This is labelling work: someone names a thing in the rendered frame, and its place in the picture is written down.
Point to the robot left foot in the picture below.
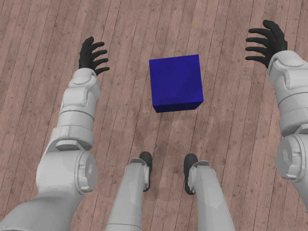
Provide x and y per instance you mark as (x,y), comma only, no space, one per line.
(147,158)

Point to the right robot shin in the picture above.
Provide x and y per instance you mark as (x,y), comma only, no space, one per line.
(200,163)

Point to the left robot upper arm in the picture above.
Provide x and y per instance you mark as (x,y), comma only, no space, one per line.
(64,177)

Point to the left robot forearm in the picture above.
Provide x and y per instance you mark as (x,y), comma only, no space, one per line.
(77,114)

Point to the left robot hand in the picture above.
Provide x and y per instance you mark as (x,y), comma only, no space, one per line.
(87,57)

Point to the right robot forearm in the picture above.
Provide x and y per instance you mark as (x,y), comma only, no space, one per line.
(288,74)

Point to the right robot hand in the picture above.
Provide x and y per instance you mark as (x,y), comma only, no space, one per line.
(275,42)

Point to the carton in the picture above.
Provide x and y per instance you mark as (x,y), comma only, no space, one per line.
(176,83)

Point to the right robot upper arm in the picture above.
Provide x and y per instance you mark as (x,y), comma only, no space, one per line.
(292,163)

